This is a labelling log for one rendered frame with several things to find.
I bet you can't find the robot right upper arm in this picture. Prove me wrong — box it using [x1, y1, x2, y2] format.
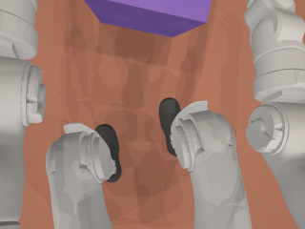
[245, 101, 305, 229]

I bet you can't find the right robot thigh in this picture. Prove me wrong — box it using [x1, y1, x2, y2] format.
[173, 110, 253, 229]

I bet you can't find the robot left foot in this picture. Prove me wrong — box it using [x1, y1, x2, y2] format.
[95, 124, 122, 183]

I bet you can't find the carton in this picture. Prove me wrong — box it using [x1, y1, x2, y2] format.
[84, 0, 212, 38]

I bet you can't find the right robot forearm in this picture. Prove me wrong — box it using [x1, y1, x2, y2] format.
[244, 0, 305, 104]

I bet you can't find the robot left upper arm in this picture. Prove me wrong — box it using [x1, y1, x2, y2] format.
[0, 56, 46, 229]

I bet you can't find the left robot forearm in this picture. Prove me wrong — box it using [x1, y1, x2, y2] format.
[0, 0, 38, 60]

